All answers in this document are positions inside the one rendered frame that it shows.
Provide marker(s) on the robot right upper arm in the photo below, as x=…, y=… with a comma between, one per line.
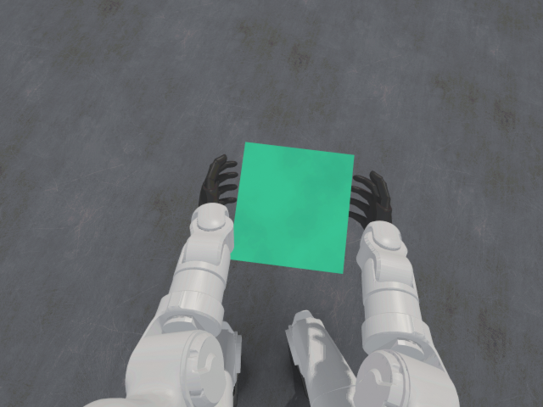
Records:
x=388, y=378

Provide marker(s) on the carton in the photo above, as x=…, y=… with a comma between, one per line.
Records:
x=293, y=207

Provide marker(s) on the right robot forearm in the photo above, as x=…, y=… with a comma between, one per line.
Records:
x=392, y=314

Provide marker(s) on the left robot hand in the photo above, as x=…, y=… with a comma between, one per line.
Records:
x=210, y=190

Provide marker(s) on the robot left upper arm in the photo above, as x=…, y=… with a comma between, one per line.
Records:
x=178, y=369

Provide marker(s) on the robot right foot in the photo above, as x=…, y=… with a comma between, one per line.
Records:
x=303, y=381

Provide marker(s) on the left robot forearm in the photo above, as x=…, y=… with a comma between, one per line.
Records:
x=196, y=293

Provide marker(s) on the robot left shin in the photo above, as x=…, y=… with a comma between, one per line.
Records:
x=225, y=325

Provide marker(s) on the right robot hand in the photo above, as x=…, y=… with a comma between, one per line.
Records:
x=379, y=200

